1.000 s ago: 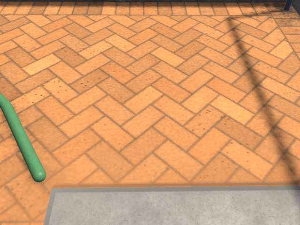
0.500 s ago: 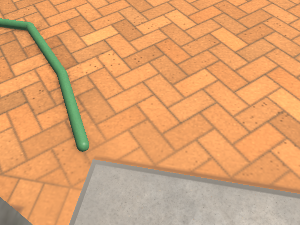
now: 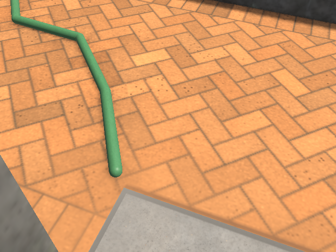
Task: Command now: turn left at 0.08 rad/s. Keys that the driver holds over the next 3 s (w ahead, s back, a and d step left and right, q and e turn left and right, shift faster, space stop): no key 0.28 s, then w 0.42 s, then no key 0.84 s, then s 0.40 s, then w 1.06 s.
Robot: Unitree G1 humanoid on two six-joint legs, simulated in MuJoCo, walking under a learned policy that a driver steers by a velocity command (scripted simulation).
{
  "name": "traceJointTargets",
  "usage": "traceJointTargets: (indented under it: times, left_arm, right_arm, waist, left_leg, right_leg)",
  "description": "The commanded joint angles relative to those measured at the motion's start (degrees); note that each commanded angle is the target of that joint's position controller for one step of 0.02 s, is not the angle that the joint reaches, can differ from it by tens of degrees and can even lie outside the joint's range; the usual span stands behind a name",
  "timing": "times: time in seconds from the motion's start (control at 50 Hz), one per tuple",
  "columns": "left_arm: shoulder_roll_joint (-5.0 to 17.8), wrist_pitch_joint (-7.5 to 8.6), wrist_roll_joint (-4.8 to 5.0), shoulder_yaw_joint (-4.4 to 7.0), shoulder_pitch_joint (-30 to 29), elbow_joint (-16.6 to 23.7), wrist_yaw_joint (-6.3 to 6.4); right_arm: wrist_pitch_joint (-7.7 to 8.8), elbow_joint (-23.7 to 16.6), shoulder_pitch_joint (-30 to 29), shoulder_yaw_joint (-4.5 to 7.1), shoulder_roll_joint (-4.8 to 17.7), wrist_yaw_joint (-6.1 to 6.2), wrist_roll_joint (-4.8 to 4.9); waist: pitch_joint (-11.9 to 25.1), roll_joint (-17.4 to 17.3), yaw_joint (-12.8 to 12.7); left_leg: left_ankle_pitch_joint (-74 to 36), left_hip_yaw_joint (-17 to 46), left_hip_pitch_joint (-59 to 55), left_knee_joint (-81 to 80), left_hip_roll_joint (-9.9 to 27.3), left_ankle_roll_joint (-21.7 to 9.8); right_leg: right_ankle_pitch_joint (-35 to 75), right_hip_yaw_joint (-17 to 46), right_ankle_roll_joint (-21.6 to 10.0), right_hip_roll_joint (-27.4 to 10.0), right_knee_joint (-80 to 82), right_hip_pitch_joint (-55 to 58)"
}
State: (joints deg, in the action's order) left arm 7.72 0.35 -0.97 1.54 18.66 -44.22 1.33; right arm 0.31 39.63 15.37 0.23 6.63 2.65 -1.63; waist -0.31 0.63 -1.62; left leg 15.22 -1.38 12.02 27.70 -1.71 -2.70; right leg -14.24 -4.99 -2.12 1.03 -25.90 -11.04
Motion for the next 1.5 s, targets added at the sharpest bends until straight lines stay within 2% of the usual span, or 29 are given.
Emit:
traceJointTargets:
  times: [0.02, 0.28, 0.34, 0.42, 0.48, 0.52, 0.56, 0.58, 0.6, 0.62, 0.64, 0.66, 0.68, 0.72, 0.8, 0.88, 0.94, 0.98, 1.0, 1.02, 1.04, 1.06, 1.08, 1.14, 1.16, 1.22, 1.26, 1.36, 1.5]
  left_arm:
    - [4.0, 1.37, -0.19, 1.38, 2.69, 0.76, -0.21]
    - [2.98, 0.86, 0.12, 1.78, 7.19, -4.96, 0.9]
    - [5.27, 0.54, 0.11, 2.74, 9.38, -5.34, 0.97]
    - [9.74, 0.57, -0.16, 4.57, 14.51, -5.71, 0.63]
    - [11.11, 1.94, -0.29, 5.03, 12.1, -5.48, 0.31]
    - [11.31, 2.84, -0.33, 4.78, 8.07, -4.73, 0.2]
    - [9.98, 2.66, 0.17, 4.25, -0.71, -2.7, -1.34]
    - [8.89, 2.77, -0.25, 3.81, -0.97, -2.94, -1.93]
    - [6.02, 3.65, 0.08, 2.94, -0.88, -3.24, -2.71]
    - [3.12, 3.76, -0.16, 2.05, 0.39, -1.62, -3.44]
    - [3.67, 3.28, -1.4, 2.56, 2.65, -1.49, -3.57]
    - [3.23, 3.01, -1.73, 2.57, -0.27, -1.01, -3.68]
    - [1.08, 3.36, -1.64, 1.88, -4.15, 0.26, -2.99]
    - [-1.53, 3.89, -0.81, 0.6, -5.25, 1.83, -2.73]
    - [-6.37, 0.85, 0.02, -2.1, -13.33, 8.06, -0.78]
    - [-3.61, -1.64, 1.74, -3.66, -21.6, 16.04, 0.18]
    - [-3.89, -1.95, 1.83, -3.89, -17.46, 12.96, -0.45]
    - [-3.39, -1.32, 3.18, -3.19, -13.36, 10.2, -1.1]
    - [-1.2, -1.07, 2.36, -2.11, -8.05, 8.5, -1.19]
    - [1.66, -0.84, 1.85, -0.97, -2.6, 8.41, -0.8]
    - [6.86, -0.37, -0.29, 0.87, 2.6, 7.62, -0.97]
    - [14.03, -1.2, -0.08, 2.97, 1.78, 5.43, -0.5]
    - [11.31, -1.58, 0.75, 3.13, -0.64, 5.27, -0.25]
    - [2.9, 0.57, 0.54, 1.76, -7.64, 1.07, -0.14]
    - [1.4, 1.66, 0.09, 1.36, -7.75, 0.13, -0.07]
    - [3.67, 4.18, 0.09, 1.57, -2.76, -3.57, -0.39]
    - [7.44, 5.07, 0.17, 2.45, -2.22, -2.45, -0.67]
    - [8.16, 4.4, 0.7, 2.03, 2.86, 0.61, 2.09]
    - [6.9, 2.49, 0.51, 2.23, 6.16, 3.23, 1.79]
  right_arm:
    - [1.63, -1.08, 5.4, 1.99, 6.67, -0.07, 0.5]
    - [1.81, 4.4, 12.34, 2.28, 5.0, 0.17, 0.52]
    - [1.13, 4.62, 13.2, 3.32, 7.27, 0.27, 0.46]
    - [1.01, 1.89, 9.77, 3.25, 5.63, -0.35, -0.02]
    - [2.19, 0.42, 9.03, 4.36, 7.37, -1.54, 0.0]
    - [2.56, -0.19, 9.74, 4.37, 7.61, -2.19, 0.57]
    - [2.13, 3.53, 18.82, 4.02, 5.71, -1.93, 1.78]
    - [1.88, 6.33, 24.43, 4.74, 6.85, -1.53, 1.39]
    - [2.07, 8.1, 32.83, 5.82, 9.82, -0.99, 0.15]
    - [1.93, 6.8, 34.35, 6.0, 14.62, -0.31, -0.6]
    - [2.24, 6.84, 30.54, 5.41, 13.57, 0.27, -0.15]
    - [2.73, 5.94, 23.88, 5.32, 13.61, -0.09, -0.39]
    - [3.51, 6.42, 21.02, 5.56, 14.82, -0.69, -0.43]
    - [4.65, 10.48, 21.91, 3.9, 10.18, -2.26, -0.3]
    - [5.43, 16.56, 24.75, 1.56, 5.72, -2.86, 0.09]
    - [3.47, 15.15, 16.62, 0.31, 7.23, 0.6, 2.43]
    - [3.43, 14.14, 19.92, 1.98, 11.74, 2.64, 2.84]
    - [4.69, 13.57, 21.02, 2.17, 12.48, 1.29, 3.16]
    - [5.29, 12.84, 20.15, 2.52, 12.8, 0.51, 3.8]
    - [5.86, 11.78, 17.38, 3.47, 15.48, -1.28, 5.14]
    - [6.7, 10.19, 17.35, 3.75, 15.68, -2.29, 5.71]
    - [6.33, 6.04, 14.46, 3.34, 10.33, -4.59, 4.92]
    - [5.9, 5.81, 11.84, 4.67, 10.52, -5.04, 1.62]
    - [3.11, 1.18, 5.74, 3.37, 4.66, -1.55, -0.07]
    - [1.97, 1.68, 8.02, 3.22, 3.55, -0.71, -0.06]
    - [0.73, 0.98, 7.93, 1.98, 1.37, 0.05, 0.59]
    - [0.03, 2.0, 8.77, 2.66, 4.77, -0.14, 0.9]
    - [-0.74, 1.67, 1.11, 2.87, 5.84, -0.93, 1.91]
    - [-1.38, 4.24, -2.69, 2.83, 6.24, -1.74, 1.98]
  waist:
    - [-0.93, -2.62, 1.24]
    - [-3.74, -1.65, 0.93]
    - [-5.18, -1.45, -0.06]
    - [-9.93, 7.85, -3.15]
    - [-9.81, 5.11, -1.97]
    - [-8.07, 3.92, 0.27]
    - [-5.26, 2.06, 7.3]
    - [-4.44, -3.68, 9.18]
    - [-1.01, -13.33, 13.02]
    - [1.7, -21.98, 10.74]
    - [-1.76, -16.64, 7.07]
    - [-4.65, -7.56, 5.0]
    - [-5.57, -2.87, 4.61]
    - [-4.33, -0.52, 3.41]
    - [-6.14, -6.32, 2.37]
    - [-13.25, -3.9, -1.49]
    - [-1.18, -3.31, 1.19]
    - [7.09, -10.62, -0.14]
    - [10.81, -12.79, -2.64]
    - [16.24, -14.09, -7.62]
    - [21.42, -9.21, -10.58]
    - [20.4, 15.91, -8.02]
    - [20.41, 6.07, -4.9]
    - [-0.28, -2.85, 2.85]
    - [-1.78, -2.03, 4.7]
    - [-0.97, -0.73, 7.22]
    - [1.14, -0.52, 6.95]
    - [6.44, 3.21, 1.91]
    - [2.46, 6.34, -0.89]
  left_leg:
    - [-11.7, 6.73, 1.64, -7.31, 7.78, -0.19]
    - [-9.0, 5.91, 3.82, -9.79, 7.53, -0.45]
    - [9.05, 5.45, 8.7, -7.92, 5.21, -2.26]
    - [11.16, -2.26, 21.16, 11.15, 1.15, -1.57]
    - [10.83, 2.33, 24.7, 25.0, 6.05, 0.15]
    - [10.19, 2.02, 21.59, 20.67, 6.91, 0.01]
    - [3.04, -5.78, -3.85, 6.93, 1.57, -2.5]
    - [0.63, -8.03, -11.51, 3.2, -1.76, -2.25]
    - [3.5, 4.63, -21.21, -4.75, 6.68, -3.63]
    - [14.93, 37.51, -17.89, -20.59, 24.13, -8.92]
    - [19.56, 45.52, -9.67, -23.38, 27.66, -13.19]
    - [22.41, 38.26, -7.67, -19.21, 25.4, -14.42]
    - [17.21, 30.99, -7.88, -16.49, 23.18, -12.79]
    - [4.44, 19.92, -8.91, -10.18, 17.99, -7.91]
    - [-9.59, 13.38, -6.59, -9.18, 17.88, -8.69]
    - [-18.08, 3.54, 11.14, -20.73, 10.7, -5.04]
    - [-55.8, -1.92, -4.8, -20.75, 14.01, -3.6]
    - [-88.75, -3.2, -9.48, -11.35, 13.86, -3.94]
    - [-96.35, -2.28, -13.15, -2.5, 15.31, -3.89]
    - [-95.09, -2.54, -13.72, 8.54, 15.42, -3.12]
    - [-73.59, -0.84, -5.71, 25.32, 13.02, -2.05]
    - [-0.15, -0.85, 16.98, 53.47, -5.84, 2.12]
    - [3.94, 14.45, 19.97, 69.33, -5.28, 1.09]
    - [4.14, 10.19, 30.0, 69.29, -0.07, -1.23]
    - [6.18, 9.36, 29.7, 70.2, -0.42, -1.34]
    - [3.85, 10.72, 33.97, 68.15, -1.22, -1.93]
    - [-0.4, 9.04, 30.65, 57.73, -2.03, -0.52]
    - [-4.09, 5.59, 26.01, 34.39, 1.35, 3.01]
    - [0.86, 2.82, 16.43, 13.23, 3.87, 4.1]
  right_leg:
    - [5.25, 6.9, -1.01, -5.13, 6.8, 3.66]
    - [3.84, 7.09, -1.62, -5.54, 8.04, 6.43]
    - [-13.12, 7.35, -3.59, -3.85, 6.6, 6.13]
    - [-35.84, 24.84, -12.02, -15.69, 14.86, 3.78]
    - [-30.15, 31.34, -16.39, -21.32, 18.25, 0.21]
    - [-23.84, 24.75, -13.85, -18.44, 17.05, -0.87]
    - [-15.76, 12.58, -10.09, -9.8, 10.68, -15.8]
    - [-8.29, 8.09, -9.34, -5.55, 1.53, -20.0]
    - [-1.14, 2.19, -7.54, -0.23, -18.53, -27.22]
    - [-8.68, 1.45, -3.94, 4.51, -37.42, -32.54]
    - [-8.97, 6.14, -3.47, 3.44, -56.1, -34.16]
    - [-6.59, 6.85, -3.73, 1.6, -70.41, -40.51]
    - [-4.46, 7.14, -4.51, 1.68, -83.94, -48.06]
    - [-2.86, 7.67, -5.67, 2.45, -95.65, -57.88]
    - [-12.96, 7.31, -6.78, 4.29, -115.55, -74.22]
    - [-10.71, -2.92, -4.06, -1.99, -78.26, -61.46]
    - [-7.75, -5.91, -7.14, -3.45, -59.14, -43.2]
    - [-11.67, -10.31, -9.34, 2.59, -49.71, -26.37]
    - [-12.79, -8.03, -10.73, 4.27, -44.77, -20.68]
    - [-8.31, -2.58, -12.1, 4.06, -33.49, -9.94]
    - [-11.73, 14.46, -15.41, -3.44, -23.89, 1.44]
    - [8.02, 46.65, -26.32, -20.15, -3.58, 6.48]
    - [13.19, 51.71, -25.13, -19.07, -0.01, 1.52]
    - [-1.27, 32.67, -17.26, -15.39, -2.04, -17.79]
    - [2.3, 27.73, -15.9, -13.55, -1.93, -20.25]
    - [15.89, 18.1, -12.48, -11.15, 0.02, -17.68]
    - [22.41, 12.21, -11.03, -9.4, 3.76, -14.26]
    - [40.98, 8.68, -6.12, -12.15, 7.25, 1.14]
    - [14.38, 10.39, -5.83, -11.8, 13.21, 4.49]
